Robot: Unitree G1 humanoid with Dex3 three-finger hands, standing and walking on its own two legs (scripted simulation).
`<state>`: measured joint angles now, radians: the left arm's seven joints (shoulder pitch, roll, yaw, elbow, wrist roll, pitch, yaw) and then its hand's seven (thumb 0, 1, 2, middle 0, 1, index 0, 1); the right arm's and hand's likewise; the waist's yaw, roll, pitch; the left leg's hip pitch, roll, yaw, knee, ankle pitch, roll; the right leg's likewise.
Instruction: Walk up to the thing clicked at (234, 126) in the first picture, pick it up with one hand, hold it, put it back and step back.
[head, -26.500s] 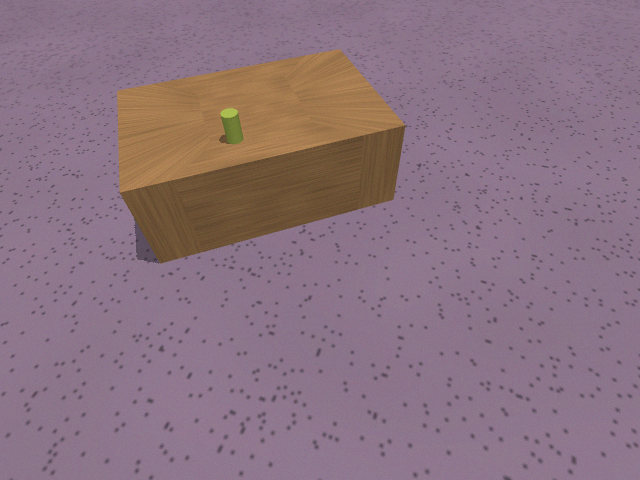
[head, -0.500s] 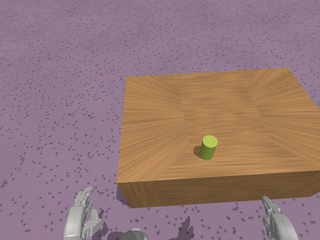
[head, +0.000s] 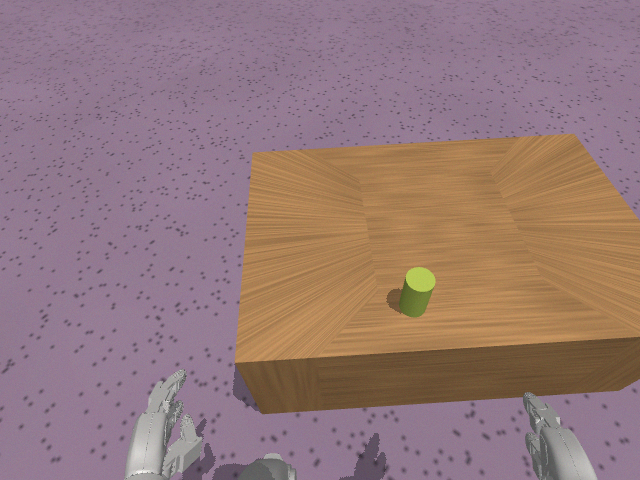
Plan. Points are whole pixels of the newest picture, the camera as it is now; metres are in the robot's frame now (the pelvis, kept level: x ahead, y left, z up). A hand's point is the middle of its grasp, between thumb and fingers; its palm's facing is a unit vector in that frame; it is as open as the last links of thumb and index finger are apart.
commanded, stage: home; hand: right
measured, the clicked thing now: (416, 293) +0.53 -0.15 -0.27
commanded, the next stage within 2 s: stand in 0.74 s
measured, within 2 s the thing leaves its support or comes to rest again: neither
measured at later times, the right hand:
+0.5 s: hand out of the picture +0.10 -0.24 -0.10, palm faces +0.02 +0.94 -0.34, open 17.5 cm
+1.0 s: hand out of the picture +0.04 -0.23 -0.09, palm faces +0.04 +0.93 -0.36, open 16.6 cm
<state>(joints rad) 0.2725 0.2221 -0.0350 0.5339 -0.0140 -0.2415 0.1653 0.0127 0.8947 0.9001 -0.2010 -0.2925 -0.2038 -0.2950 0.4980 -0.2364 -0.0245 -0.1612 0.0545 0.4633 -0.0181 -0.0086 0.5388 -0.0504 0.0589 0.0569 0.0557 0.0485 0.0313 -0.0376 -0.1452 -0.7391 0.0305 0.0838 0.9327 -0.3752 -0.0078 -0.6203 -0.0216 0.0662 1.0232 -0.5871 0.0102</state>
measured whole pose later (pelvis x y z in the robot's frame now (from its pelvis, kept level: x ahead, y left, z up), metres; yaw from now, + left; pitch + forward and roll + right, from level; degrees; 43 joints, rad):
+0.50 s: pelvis +0.00 +0.00 +0.03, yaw -1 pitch +0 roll +0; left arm 0.22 0.33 0.04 0.86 0.05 -0.02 0.01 0.01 0.90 0.90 -0.20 -0.30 -0.20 -0.30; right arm 0.24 -0.31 -0.05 0.75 -0.05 0.03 -0.01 -0.01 0.54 -0.04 0.06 0.05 0.05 0.05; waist -0.01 0.01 0.03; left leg -0.43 0.06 0.06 0.73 -0.30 -0.01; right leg -0.28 0.02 0.04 0.75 -0.46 0.00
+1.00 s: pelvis -0.01 +0.02 +0.06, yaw -1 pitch -4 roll -1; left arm 0.19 0.31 0.02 1.09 0.03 0.01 0.00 0.00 0.90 0.90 -0.20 -0.30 -0.20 -0.30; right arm 0.17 -0.31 -0.03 1.09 -0.02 -0.01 -0.02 0.00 0.44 -0.17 0.13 0.16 0.13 0.15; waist -0.01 -0.02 0.06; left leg -0.22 0.05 0.08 0.45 -0.16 0.00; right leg -0.07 0.00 0.06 0.43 -0.29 0.02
